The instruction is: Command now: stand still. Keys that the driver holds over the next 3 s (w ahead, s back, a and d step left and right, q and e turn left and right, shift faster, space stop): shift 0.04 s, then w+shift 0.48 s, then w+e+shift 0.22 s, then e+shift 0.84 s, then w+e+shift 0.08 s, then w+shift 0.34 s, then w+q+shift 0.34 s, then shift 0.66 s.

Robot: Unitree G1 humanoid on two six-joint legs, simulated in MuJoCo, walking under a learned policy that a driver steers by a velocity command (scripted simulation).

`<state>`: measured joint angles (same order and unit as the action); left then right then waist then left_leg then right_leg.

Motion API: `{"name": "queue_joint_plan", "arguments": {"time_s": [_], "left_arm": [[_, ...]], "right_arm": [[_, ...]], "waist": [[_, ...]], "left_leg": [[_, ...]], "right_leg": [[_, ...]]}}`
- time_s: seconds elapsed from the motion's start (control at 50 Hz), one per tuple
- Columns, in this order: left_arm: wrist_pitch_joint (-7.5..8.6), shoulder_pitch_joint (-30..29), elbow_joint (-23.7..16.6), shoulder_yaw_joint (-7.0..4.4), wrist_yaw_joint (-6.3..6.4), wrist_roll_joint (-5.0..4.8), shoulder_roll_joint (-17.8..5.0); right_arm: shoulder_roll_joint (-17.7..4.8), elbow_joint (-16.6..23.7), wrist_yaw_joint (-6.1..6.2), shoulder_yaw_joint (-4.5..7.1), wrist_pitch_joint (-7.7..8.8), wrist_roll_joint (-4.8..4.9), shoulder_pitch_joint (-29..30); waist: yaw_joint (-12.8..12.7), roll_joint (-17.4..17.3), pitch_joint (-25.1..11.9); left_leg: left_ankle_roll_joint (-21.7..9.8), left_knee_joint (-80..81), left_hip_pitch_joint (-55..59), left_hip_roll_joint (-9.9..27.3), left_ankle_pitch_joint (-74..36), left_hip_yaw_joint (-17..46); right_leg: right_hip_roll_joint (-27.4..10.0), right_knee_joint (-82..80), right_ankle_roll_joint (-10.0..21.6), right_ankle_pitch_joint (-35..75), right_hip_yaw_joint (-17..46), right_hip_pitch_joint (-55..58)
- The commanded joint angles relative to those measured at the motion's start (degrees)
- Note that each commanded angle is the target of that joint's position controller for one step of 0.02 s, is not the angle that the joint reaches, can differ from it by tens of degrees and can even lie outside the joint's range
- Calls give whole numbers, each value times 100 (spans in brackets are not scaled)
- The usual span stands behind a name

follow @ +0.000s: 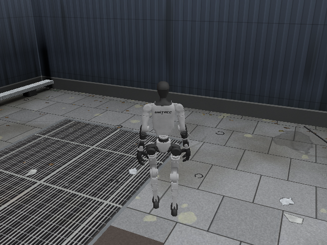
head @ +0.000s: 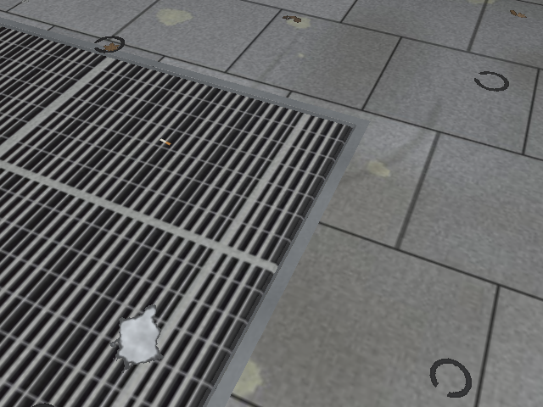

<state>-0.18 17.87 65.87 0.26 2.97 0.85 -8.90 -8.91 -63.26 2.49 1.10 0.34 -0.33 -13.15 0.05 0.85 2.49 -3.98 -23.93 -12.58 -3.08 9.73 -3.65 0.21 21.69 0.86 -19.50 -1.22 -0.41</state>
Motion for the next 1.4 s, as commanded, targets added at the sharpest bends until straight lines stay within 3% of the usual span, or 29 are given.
{"name": "queue_joint_plan", "arguments": {"time_s": [0.02,0.06,0.1,0.14,0.16,0.18,0.32,0.38,0.4,0.42,0.44,0.48,0.52,0.6,0.72,0.76,0.8,0.84,0.86,0.88,0.9,0.92,0.96,1.0,1.08,1.18,1.3,1.38,1.4], "left_arm": [[8,527,45,-32,21,2,-347],[10,701,102,-51,11,20,-377],[2,847,-7,-143,-55,67,-625],[86,1427,41,-224,-67,-38,-832],[153,1369,72,-319,-43,6,-967],[212,1349,34,-362,-45,56,-943],[557,713,-281,-469,-154,50,-991],[617,459,-347,-471,-246,74,-1150],[624,262,-455,-437,-272,125,-1112],[702,355,-853,-280,-361,6,-331],[719,-277,-1107,-355,-413,3,-605],[699,-385,-1188,-400,-506,19,-776],[544,-130,-1182,-369,-572,178,-551],[267,-847,-1515,-357,-639,33,-532],[300,-2190,-2079,-261,-728,-5,-476],[334,-2186,-2153,-212,-720,24,-428],[366,-1854,-2111,-251,-660,97,-665],[392,-110,-1676,-402,-648,106,-1051],[407,954,-1396,-536,-567,101,-1270],[330,981,-1458,-705,-398,-82,-1400],[307,579,-1580,-789,-469,220,-2142],[217,652,-1734,-921,-425,137,-2375],[163,-231,-1873,-751,-266,-34,-1644],[204,-362,-1967,-634,-246,-117,-1307],[259,-164,-2058,-728,-272,-36,-1706],[-32,199,-2279,-789,-170,-134,-1735],[-169,275,-2542,-872,-172,3,-1880],[-167,-405,-2848,-860,-217,-5,-1911],[-134,-505,-2916,-805,-228,-88,-1774]], "right_arm": [[-451,6,15,63,18,-5,-279],[-477,-77,3,85,-8,-2,-427],[-773,44,-86,228,-78,-24,-352],[-348,676,-220,129,30,14,858],[-335,888,-268,131,107,-55,1244],[-622,950,-309,232,163,-141,1299],[-548,1342,-566,342,235,-99,982],[-836,784,-437,556,254,-85,-1083],[-1368,437,-326,735,329,-159,-2429],[-1876,335,-316,737,414,-262,-2846],[-1366,547,-309,550,373,-243,-1691],[-1165,763,-347,460,442,-164,-799],[-915,751,-319,330,517,-107,-542],[-900,639,-242,288,685,-122,-991],[-690,602,-189,174,843,-57,-1400],[-825,605,-125,171,852,-43,-1365],[-1105,604,35,232,762,-51,-1524],[-1449,752,162,337,587,-79,-1318],[-1571,875,123,392,554,-47,-989],[-1459,1005,-40,441,592,12,-535],[-750,1481,-89,288,658,74,-1250],[-866,1731,-68,212,660,127,-900],[-916,1931,-117,155,664,-71,-331],[-1023,1984,-99,175,378,-286,-306],[-913,2345,-91,97,82,-254,-36],[-1112,2814,-74,65,-39,-203,835],[-1326,3088,-60,3,60,-83,1459],[-1477,2940,6,31,193,-25,761],[-1569,2864,68,66,240,-69,440]], "waist": [[-12,-8,111],[-24,-15,-80],[-121,129,468],[-642,835,1293],[-686,1131,1527],[-640,725,1358],[-16,615,978],[1000,102,172],[1646,-818,-575],[1279,-2471,-1141],[803,-1399,-375],[263,-153,-26],[-153,-393,74],[-118,-215,670],[124,-91,927],[12,-169,883],[-139,-401,378],[-861,-675,-638],[-1339,-788,-1084],[-1451,90,-1179],[-391,903,-1858],[-706,-19,-2994],[-125,-817,-1100],[168,-1003,-430],[213,-509,-712],[-217,188,-956],[-457,481,-563],[0,676,-421],[169,385,-466]], "left_leg": [[-86,306,610,809,-1252,929],[-145,275,613,627,169,846],[-333,17,-428,464,3064,944],[-90,-912,-2409,205,2150,357],[27,-1687,-3014,276,1138,-114],[72,-2226,-3454,487,1087,83],[-2,-1609,-1551,529,708,-196],[-272,-1132,1528,-118,870,-735],[-453,-656,2947,556,2019,295],[-874,1312,3247,2261,5286,4130],[-774,1865,2234,2336,5056,5044],[-718,1501,1197,2158,3443,3389],[-554,1713,438,1734,2742,2455],[-324,2157,359,1556,1499,1123],[16,2654,700,1266,-1213,-605],[166,2216,1226,1308,-3717,-1087],[346,915,1989,1339,-6729,-1259],[446,-1588,1809,1474,-7547,-1137],[464,-3221,1274,1543,-6629,-976],[566,-5505,39,497,-1749,-953],[797,-7651,-2412,-75,2516,-274],[721,-8142,-2948,-33,1979,781],[565,-6585,-2906,563,1397,872],[732,-5749,-2268,791,1338,798],[913,-4314,-1784,828,907,564],[849,-3434,-2342,608,-12,766],[672,-2211,-2533,195,475,1197],[510,-273,-629,-17,173,1220],[410,464,378,379,-582,1367]], "right_leg": [[-532,-399,161,961,424,-787],[-416,-369,264,-107,360,-728],[-545,-413,703,-2535,843,-1040],[-1363,-1529,1182,-3183,2049,-199],[-2003,-1902,1386,-2661,2593,181],[-2109,-1945,1445,-2217,2642,502],[-1543,-1873,1083,-793,1028,-670],[-1115,547,930,2656,136,-1848],[-572,2984,715,2757,-354,-2822],[371,5106,577,-1029,56,-4133],[199,5805,760,-390,905,-4670],[-557,5579,820,676,621,-4455],[-780,5057,596,810,522,-3909],[-597,4655,397,1477,569,-4690],[-366,2493,610,2693,-450,-4182],[-152,1871,767,2748,-847,-3793],[434,1557,883,2517,-1372,-3204],[869,1303,1044,2290,-1271,-1368],[671,886,1276,2577,-716,-264],[170,506,1414,2958,150,686],[-1519,1560,2536,7570,2464,2556],[-1932,692,3159,5917,3710,2951],[-1373,-314,2452,3830,3031,514],[-977,-426,2076,4726,2391,-993],[-326,-82,1619,5968,1818,-1665],[-7,316,866,4831,2278,-923],[-174,643,956,4183,3331,-104],[146,982,523,3313,3658,-867],[441,1526,247,2381,3383,-1467]]}}
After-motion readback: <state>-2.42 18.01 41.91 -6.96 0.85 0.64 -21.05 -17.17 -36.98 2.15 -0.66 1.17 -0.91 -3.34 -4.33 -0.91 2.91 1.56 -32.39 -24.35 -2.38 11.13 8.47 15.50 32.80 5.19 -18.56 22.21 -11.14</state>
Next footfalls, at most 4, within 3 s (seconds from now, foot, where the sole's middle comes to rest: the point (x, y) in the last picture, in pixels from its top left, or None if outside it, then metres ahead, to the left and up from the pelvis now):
0.38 left None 0.22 0.16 -0.78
0.88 right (278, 349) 0.66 0.01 -0.78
1.40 left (257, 275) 0.89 0.06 -0.78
1.94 right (300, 346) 0.67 -0.05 -0.78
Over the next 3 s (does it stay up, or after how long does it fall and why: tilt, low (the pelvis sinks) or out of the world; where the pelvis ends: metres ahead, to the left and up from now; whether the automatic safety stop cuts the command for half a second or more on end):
stays up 1.02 -0.51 -0.01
